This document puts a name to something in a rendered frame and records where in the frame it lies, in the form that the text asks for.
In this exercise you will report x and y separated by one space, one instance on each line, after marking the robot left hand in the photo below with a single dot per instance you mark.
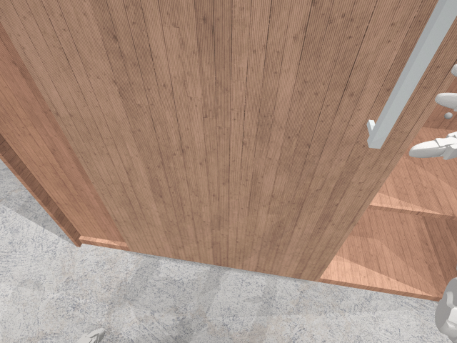
94 337

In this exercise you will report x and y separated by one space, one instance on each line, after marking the handle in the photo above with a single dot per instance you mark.
433 34

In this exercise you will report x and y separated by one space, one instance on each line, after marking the robot right hand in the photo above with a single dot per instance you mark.
446 147

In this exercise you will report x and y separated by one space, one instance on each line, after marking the wardrobe door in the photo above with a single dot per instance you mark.
31 130
231 132

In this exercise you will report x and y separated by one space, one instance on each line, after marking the right robot upper arm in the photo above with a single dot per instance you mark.
446 312

